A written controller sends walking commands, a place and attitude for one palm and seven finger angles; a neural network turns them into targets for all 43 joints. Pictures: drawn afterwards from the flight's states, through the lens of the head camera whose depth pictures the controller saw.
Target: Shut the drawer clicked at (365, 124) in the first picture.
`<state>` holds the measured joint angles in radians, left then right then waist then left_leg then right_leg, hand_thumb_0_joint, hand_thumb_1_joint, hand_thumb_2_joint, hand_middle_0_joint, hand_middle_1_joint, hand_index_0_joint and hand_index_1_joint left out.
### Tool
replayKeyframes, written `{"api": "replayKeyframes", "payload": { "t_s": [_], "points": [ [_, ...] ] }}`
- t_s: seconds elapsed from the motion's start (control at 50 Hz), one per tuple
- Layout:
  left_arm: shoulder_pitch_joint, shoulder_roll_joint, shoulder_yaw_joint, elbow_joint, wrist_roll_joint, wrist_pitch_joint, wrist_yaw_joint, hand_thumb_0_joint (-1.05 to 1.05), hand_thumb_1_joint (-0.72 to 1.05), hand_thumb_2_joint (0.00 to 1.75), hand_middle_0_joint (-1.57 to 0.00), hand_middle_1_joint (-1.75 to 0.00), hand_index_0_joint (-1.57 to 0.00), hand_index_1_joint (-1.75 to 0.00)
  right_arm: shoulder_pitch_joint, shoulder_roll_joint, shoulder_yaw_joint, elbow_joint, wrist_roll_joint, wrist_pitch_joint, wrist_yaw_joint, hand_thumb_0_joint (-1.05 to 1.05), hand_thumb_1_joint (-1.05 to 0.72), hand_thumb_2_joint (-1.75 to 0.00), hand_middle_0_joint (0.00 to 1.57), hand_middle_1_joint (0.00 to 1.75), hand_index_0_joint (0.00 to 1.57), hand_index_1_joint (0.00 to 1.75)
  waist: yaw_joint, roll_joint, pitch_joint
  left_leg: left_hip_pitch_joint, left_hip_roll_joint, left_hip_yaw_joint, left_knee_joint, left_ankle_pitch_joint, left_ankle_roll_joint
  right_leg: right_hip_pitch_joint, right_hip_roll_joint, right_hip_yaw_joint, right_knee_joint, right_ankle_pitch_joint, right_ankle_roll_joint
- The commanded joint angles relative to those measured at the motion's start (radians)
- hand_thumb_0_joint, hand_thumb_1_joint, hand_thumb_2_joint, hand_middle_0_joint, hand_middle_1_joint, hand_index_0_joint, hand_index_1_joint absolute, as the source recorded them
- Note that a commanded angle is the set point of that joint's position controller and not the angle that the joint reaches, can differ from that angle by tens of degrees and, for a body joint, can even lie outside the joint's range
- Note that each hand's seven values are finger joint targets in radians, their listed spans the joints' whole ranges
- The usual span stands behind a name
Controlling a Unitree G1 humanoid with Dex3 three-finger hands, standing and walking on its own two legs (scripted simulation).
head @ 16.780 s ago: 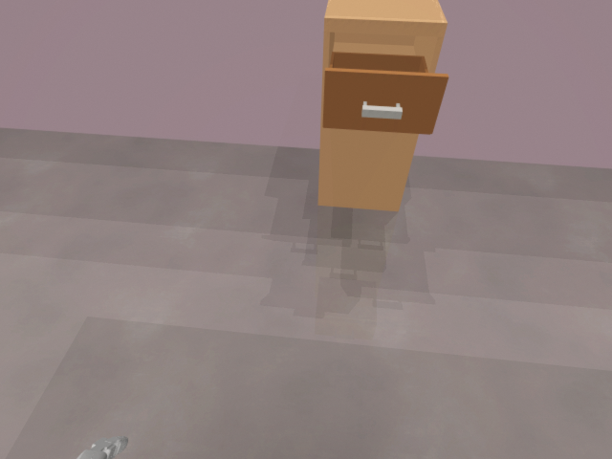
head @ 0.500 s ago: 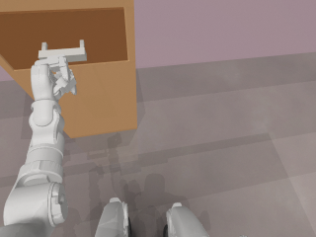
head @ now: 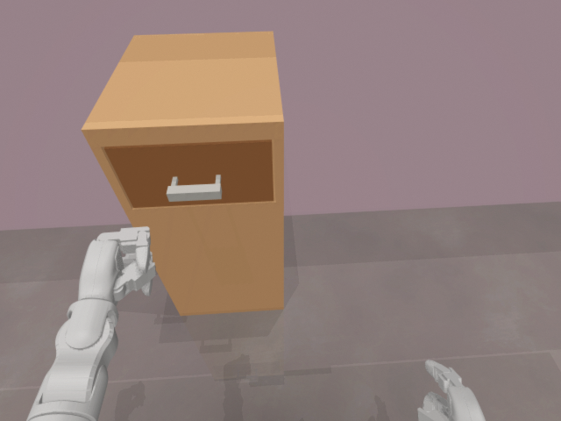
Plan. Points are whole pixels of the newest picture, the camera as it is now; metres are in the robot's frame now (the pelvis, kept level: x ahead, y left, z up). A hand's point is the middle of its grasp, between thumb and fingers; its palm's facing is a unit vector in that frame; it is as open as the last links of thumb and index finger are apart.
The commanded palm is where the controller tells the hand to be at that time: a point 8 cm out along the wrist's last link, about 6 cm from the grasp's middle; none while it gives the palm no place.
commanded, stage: draw the hand back to the body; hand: left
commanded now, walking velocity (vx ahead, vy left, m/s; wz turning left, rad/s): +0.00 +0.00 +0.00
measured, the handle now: (195, 186) +0.59 +0.21 -0.04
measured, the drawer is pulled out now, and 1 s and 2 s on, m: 0.00 0.00 0.00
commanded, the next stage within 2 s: step back with the hand held close in 0.74 s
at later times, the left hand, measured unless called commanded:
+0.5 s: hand (42, 308) +0.20 +0.23 +0.18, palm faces +0.37 -0.86 -0.36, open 3.3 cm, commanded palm +0.15 +0.28 +0.20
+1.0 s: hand (20, 292) +0.20 +0.24 +0.21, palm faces +0.39 -0.80 -0.44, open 3.3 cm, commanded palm +0.14 +0.28 +0.21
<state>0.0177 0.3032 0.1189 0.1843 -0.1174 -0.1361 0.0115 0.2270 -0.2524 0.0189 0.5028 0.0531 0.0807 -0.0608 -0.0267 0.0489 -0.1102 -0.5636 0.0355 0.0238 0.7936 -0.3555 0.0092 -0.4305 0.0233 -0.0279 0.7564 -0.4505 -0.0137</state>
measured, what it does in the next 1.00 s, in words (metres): stands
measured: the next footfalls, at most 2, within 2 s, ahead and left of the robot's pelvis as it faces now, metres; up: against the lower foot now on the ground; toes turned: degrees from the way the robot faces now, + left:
none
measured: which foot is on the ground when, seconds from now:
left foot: down 0.00-1.00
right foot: down 0.00-1.00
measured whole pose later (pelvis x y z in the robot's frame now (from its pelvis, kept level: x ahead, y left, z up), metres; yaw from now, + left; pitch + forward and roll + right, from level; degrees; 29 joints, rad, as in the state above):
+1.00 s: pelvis +0.01 -0.01 +0.03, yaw +1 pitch -2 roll -1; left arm 0.53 0.37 0.35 -0.48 -0.07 -0.16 0.10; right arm 0.18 -0.24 0.01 0.57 0.00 -0.04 -0.06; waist 0.02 0.07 0.01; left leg -0.21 0.03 0.02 0.49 -0.24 0.00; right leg -0.06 0.03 -0.03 0.40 -0.30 -0.02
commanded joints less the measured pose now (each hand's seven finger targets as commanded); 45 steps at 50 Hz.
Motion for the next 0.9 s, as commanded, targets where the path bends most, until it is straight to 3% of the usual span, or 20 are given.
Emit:
{"api": "replayKeyframes", "payload": {
  "t_s": [0.0,0.02,0.1,0.12,0.26,0.3,0.32,0.4,0.42,0.48,0.5,0.54,0.56,0.6,0.62,0.66,0.76,0.84,0.86,0.88],
  "points": [
    [-0.196,0.229,0.123,-0.319,0.021,-0.008,0.086,0.0,0.9,0.9,-1.4,-1.6,-1.4,-1.6,-0.12,-0.107,-0.024,-0.148,-0.006,-0.049,-0.044,0.0,-0.9,-0.9,0.2,0.3,0.2,0.3,0.018,-0.065,-0.124,0.295,-0.028,-0.024,-0.201,0.181,0.039,0.067,-0.002,0.018,-0.228,0.3,-0.006],
    [-0.163,0.196,0.103,-0.321,0.021,0.003,0.089,0.0,0.9,0.9,-1.4,-1.6,-1.4,-1.6,-0.128,-0.098,-0.021,-0.147,-0.004,-0.051,-0.047,0.0,-0.9,-0.9,0.2,0.3,0.2,0.3,0.017,-0.052,-0.098,0.314,-0.026,-0.018,-0.218,0.174,0.039,0.08,-0.008,0.018,-0.241,0.293,-0.005],
    [-0.072,0.178,0.096,-0.392,0.023,0.022,0.091,0.0,0.9,0.9,-1.4,-1.6,-1.4,-1.6,-0.154,-0.098,-0.014,-0.139,-0.007,-0.072,-0.049,0.0,-0.9,-0.9,0.2,0.3,0.2,0.3,0.032,-0.028,-0.056,0.399,-0.026,-0.024,-0.284,0.175,0.036,0.115,-0.004,0.015,-0.317,0.272,-0.007],
    [-0.029,0.147,0.078,-0.415,0.018,0.028,0.091,0.0,0.9,0.9,-1.4,-1.6,-1.4,-1.6,-0.153,-0.089,-0.01,-0.139,-0.008,-0.077,-0.047,0.0,-0.9,-0.9,0.2,0.3,0.2,0.3,0.031,-0.01,-0.044,0.411,-0.023,-0.023,-0.297,0.176,0.034,0.143,-0.012,0.011,-0.317,0.272,-0.009],
    [0.122,0.175,0.139,-0.626,0.018,0.023,0.097,0.0,0.9,0.9,-1.4,-1.6,-1.4,-1.6,-0.177,-0.082,-0.006,-0.123,-0.021,-0.127,-0.036,0.0,-0.9,-0.9,0.2,0.3,0.2,0.3,0.049,0.01,0.012,0.481,-0.021,-0.028,-0.369,0.219,0.027,0.21,-0.012,0.004,-0.389,0.306,-0.011],
    [0.18,0.223,0.197,-0.666,0.02,0.017,0.101,0.0,0.9,0.9,-1.4,-1.6,-1.4,-1.6,-0.18,-0.087,-0.009,-0.111,-0.031,-0.144,-0.033,0.0,-0.9,-0.9,0.2,0.3,0.2,0.3,0.062,-0.001,0.024,0.489,-0.027,-0.024,-0.379,0.228,0.029,0.216,-0.008,0.008,-0.421,0.315,-0.009],
    [0.22,0.196,0.189,-0.691,0.013,0.017,0.1,0.0,0.9,0.9,-1.4,-1.6,-1.4,-1.6,-0.178,-0.076,-0.008,-0.115,-0.028,-0.148,-0.031,0.0,-0.9,-0.9,0.2,0.3,0.2,0.3,0.062,0.006,0.021,0.489,-0.022,-0.024,-0.384,0.236,0.028,0.241,-0.016,0.004,-0.405,0.319,-0.01],
    [0.33,0.223,0.243,-0.787,0.021,0.005,0.102,0.0,0.9,0.9,-1.4,-1.6,-1.4,-1.6,-0.182,-0.077,-0.016,-0.1,-0.036,-0.179,-0.023,0.0,-0.9,-0.9,0.2,0.3,0.2,0.3,0.075,0.029,0.024,0.521,-0.028,-0.008,-0.376,0.29,0.028,0.248,-0.012,0.008,-0.44,0.379,-0.007],
    [0.355,0.193,0.224,-0.804,0.014,0.004,0.1,0.0,0.9,0.9,-1.4,-1.6,-1.4,-1.6,-0.175,-0.069,-0.013,-0.104,-0.034,-0.183,-0.02,0.0,-0.9,-0.9,0.2,0.3,0.2,0.3,0.069,0.022,0.034,0.505,-0.024,-0.014,-0.383,0.283,0.027,0.269,-0.02,0.001,-0.417,0.372,-0.008],
    [0.433,0.21,0.265,-0.854,0.017,-0.008,0.101,0.0,0.9,0.9,-1.4,-1.6,-1.4,-1.6,-0.175,-0.073,-0.022,-0.101,-0.036,-0.199,-0.016,0.0,-0.9,-0.9,0.2,0.3,0.2,0.3,0.082,-0.004,0.023,0.517,-0.025,-0.007,-0.372,0.32,0.031,0.271,-0.017,0.002,-0.422,0.418,-0.004],
    [0.456,0.211,0.275,-0.855,0.018,-0.007,0.097,0.0,0.9,0.9,-1.4,-1.6,-1.4,-1.6,-0.182,-0.074,-0.026,-0.097,-0.037,-0.205,-0.016,0.0,-0.9,-0.9,0.2,0.3,0.2,0.3,0.084,-0.013,0.056,0.517,-0.026,-0.005,-0.372,0.315,0.028,0.252,-0.009,0.004,-0.446,0.41,-0.003],
    [0.479,0.22,0.296,-0.899,0.016,-0.018,0.099,0.0,0.9,0.9,-1.4,-1.6,-1.4,-1.6,-0.176,-0.07,-0.028,-0.1,-0.034,-0.213,-0.017,0.0,-0.9,-0.9,0.2,0.3,0.2,0.3,0.086,-0.021,0.042,0.514,-0.023,-0.008,-0.372,0.311,0.029,0.264,-0.014,0.0,-0.427,0.41,-0.002],
    [0.49,0.178,0.263,-0.851,0.017,-0.013,0.096,0.0,0.9,0.9,-1.4,-1.6,-1.4,-1.6,-0.173,-0.069,-0.027,-0.091,-0.034,-0.214,-0.016,0.0,-0.9,-0.9,0.2,0.3,0.2,0.3,0.076,-0.015,0.079,0.502,-0.022,-0.005,-0.372,0.3,0.029,0.252,-0.016,-0.001,-0.425,0.399,-0.001],
    [0.478,0.159,0.255,-0.78,0.019,-0.003,0.094,0.0,0.9,0.9,-1.4,-1.6,-1.4,-1.6,-0.172,-0.074,-0.033,-0.078,-0.035,-0.212,-0.019,0.0,-0.9,-0.9,0.2,0.3,0.2,0.3,0.069,-0.066,0.158,0.489,-0.023,-0.006,-0.382,0.25,0.029,0.199,-0.008,0.0,-0.47,0.337,0.005],
    [0.456,0.145,0.233,-0.782,0.017,-0.002,0.093,0.0,0.9,0.9,-1.4,-1.6,-1.4,-1.6,-0.166,-0.076,-0.033,-0.083,-0.031,-0.209,-0.022,0.0,-0.9,-0.9,0.2,0.3,0.2,0.3,0.06,-0.064,0.159,0.488,-0.018,-0.004,-0.385,0.23,0.032,0.205,-0.017,0.004,-0.458,0.315,0.007],
    [0.439,0.159,0.25,-0.775,0.02,-0.008,0.097,0.0,0.9,0.9,-1.4,-1.6,-1.4,-1.6,-0.166,-0.078,-0.036,-0.084,-0.034,-0.206,-0.03,0.0,-0.9,-0.9,0.2,0.3,0.2,0.3,0.068,-0.079,0.144,0.492,-0.02,-0.006,-0.384,0.227,0.037,0.208,-0.019,0.005,-0.454,0.308,0.008],
    [0.418,0.195,0.269,-0.877,0.026,-0.024,0.107,0.0,0.9,0.9,-1.4,-1.6,-1.4,-1.6,-0.173,-0.071,-0.031,-0.089,-0.041,-0.228,-0.034,0.0,-0.9,-0.9,0.2,0.3,0.2,0.3,0.088,0.003,0.033,0.529,-0.027,-0.007,-0.371,0.297,0.036,0.275,-0.029,0.01,-0.423,0.391,0.0],
    [0.434,0.212,0.281,-0.918,0.03,-0.024,0.117,0.0,0.9,0.9,-1.4,-1.6,-1.4,-1.6,-0.17,-0.067,-0.027,-0.084,-0.042,-0.248,-0.031,0.0,-0.9,-0.9,0.2,0.3,0.2,0.3,0.093,0.048,0.03,0.525,-0.028,-0.008,-0.363,0.342,0.028,0.291,-0.027,0.008,-0.412,0.444,-0.005],
    [0.287,0.354,0.434,-1.011,0.04,-0.074,0.123,0.0,0.9,0.9,-1.4,-1.6,-1.4,-1.6,-0.148,-0.095,-0.035,-0.107,-0.049,-0.214,-0.019,0.0,-0.9,-0.9,0.2,0.3,0.2,0.3,0.045,0.01,0.136,0.452,-0.011,-0.023,-0.328,0.301,0.044,0.204,-0.078,0.099,-0.473,0.517,0.003],
    [0.409,0.277,0.39,-0.871,0.046,-0.079,0.115,0.0,0.9,0.9,-1.4,-1.6,-1.4,-1.6,-0.15,-0.077,-0.037,-0.077,-0.052,-0.193,-0.017,0.0,-0.9,-0.9,0.2,0.3,0.2,0.3,0.041,-0.04,0.145,0.441,-0.01,-0.025,-0.31,0.302,0.042,0.2,-0.098,0.094,-0.469,0.547,0.002]
  ]
}}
